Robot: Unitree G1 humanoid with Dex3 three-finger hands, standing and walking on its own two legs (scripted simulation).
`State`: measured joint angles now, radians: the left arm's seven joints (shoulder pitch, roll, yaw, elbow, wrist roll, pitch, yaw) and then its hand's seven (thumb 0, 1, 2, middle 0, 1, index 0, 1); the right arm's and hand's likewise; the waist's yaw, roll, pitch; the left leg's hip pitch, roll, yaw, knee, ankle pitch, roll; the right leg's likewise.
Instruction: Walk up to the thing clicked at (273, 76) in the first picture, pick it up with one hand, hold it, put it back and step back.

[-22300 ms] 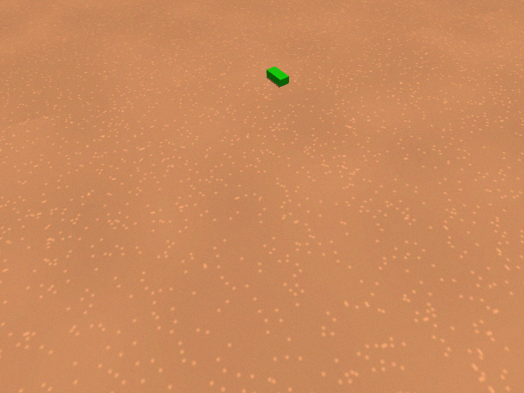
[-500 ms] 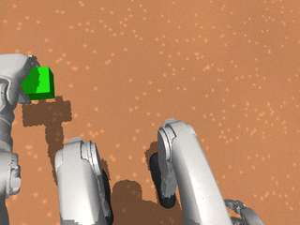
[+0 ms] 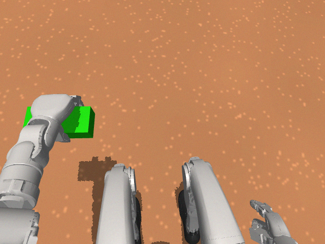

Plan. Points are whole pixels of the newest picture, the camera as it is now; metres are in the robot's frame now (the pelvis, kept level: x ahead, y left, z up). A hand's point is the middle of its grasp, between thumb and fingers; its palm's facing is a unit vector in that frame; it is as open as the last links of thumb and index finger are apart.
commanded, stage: lift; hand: left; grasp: from above
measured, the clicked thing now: (61, 122) +0.42 +0.27 -0.11
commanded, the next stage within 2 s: hold in 0.90 s
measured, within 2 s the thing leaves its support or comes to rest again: neither
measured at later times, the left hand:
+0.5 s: hand (28, 113) +0.36 +0.24 +0.09, palm faces -0.45 -0.04 -0.89, open 10.1 cm
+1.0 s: hand (12, 77) +0.39 +0.22 +0.17, palm faces -0.47 -0.05 -0.88, open 10.1 cm
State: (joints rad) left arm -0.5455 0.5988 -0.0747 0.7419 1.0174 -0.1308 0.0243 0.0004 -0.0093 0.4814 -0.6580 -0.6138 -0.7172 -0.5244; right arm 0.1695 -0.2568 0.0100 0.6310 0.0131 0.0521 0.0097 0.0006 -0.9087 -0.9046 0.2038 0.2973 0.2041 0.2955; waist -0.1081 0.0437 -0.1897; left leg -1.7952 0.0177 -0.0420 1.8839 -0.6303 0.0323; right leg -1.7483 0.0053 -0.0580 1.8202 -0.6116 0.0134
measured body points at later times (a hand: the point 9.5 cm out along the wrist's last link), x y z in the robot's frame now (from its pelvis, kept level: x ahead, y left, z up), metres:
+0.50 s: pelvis +0.03 +0.00 +0.17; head +0.11 +0.01 +0.61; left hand +0.38 +0.24 +0.14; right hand +0.13 -0.27 +0.05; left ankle +0.08 +0.11 -0.46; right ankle +0.09 -0.13 -0.46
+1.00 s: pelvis +0.08 -0.01 +0.24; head +0.13 -0.01 +0.69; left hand +0.41 +0.22 +0.22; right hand +0.17 -0.27 +0.11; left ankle +0.08 +0.11 -0.46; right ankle +0.09 -0.13 -0.46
